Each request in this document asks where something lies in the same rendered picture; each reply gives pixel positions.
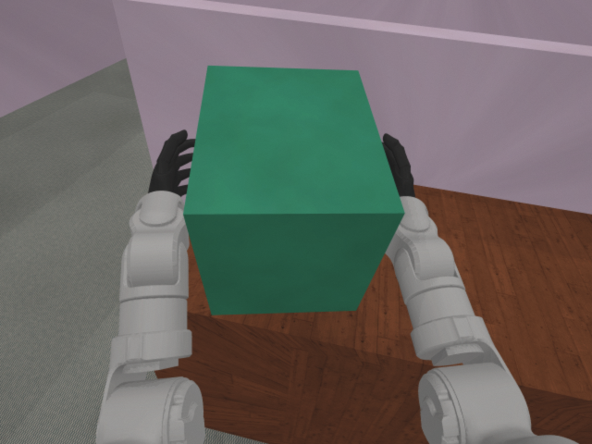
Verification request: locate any left robot forearm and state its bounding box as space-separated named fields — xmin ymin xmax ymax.
xmin=96 ymin=191 xmax=192 ymax=444

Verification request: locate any robot left upper arm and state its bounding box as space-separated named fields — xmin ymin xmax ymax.
xmin=97 ymin=376 xmax=205 ymax=444

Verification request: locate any robot right hand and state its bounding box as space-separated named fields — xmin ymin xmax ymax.
xmin=382 ymin=133 xmax=415 ymax=198

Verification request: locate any robot right upper arm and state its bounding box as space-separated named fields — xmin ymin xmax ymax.
xmin=418 ymin=362 xmax=579 ymax=444

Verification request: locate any carton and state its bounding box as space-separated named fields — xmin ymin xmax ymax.
xmin=183 ymin=66 xmax=405 ymax=315

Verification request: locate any robot left hand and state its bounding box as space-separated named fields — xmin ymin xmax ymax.
xmin=148 ymin=129 xmax=195 ymax=197

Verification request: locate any right robot forearm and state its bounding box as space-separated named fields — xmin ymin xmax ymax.
xmin=385 ymin=196 xmax=531 ymax=427

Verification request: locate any pedestal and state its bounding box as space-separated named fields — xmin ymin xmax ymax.
xmin=154 ymin=185 xmax=592 ymax=444

